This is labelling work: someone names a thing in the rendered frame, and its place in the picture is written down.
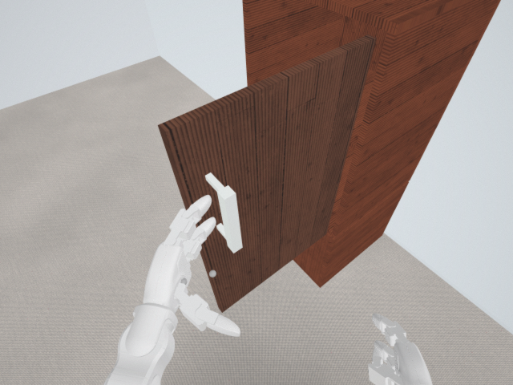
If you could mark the robot left hand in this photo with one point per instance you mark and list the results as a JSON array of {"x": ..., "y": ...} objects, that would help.
[{"x": 170, "y": 265}]

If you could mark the handle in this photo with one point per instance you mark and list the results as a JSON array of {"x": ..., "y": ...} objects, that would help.
[{"x": 229, "y": 212}]

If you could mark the left robot forearm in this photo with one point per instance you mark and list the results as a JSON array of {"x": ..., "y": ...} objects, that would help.
[{"x": 145, "y": 347}]

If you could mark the cupboard door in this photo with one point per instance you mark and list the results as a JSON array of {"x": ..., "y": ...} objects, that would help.
[{"x": 280, "y": 144}]

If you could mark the robot right hand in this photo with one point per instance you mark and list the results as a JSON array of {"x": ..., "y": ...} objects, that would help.
[{"x": 405, "y": 364}]

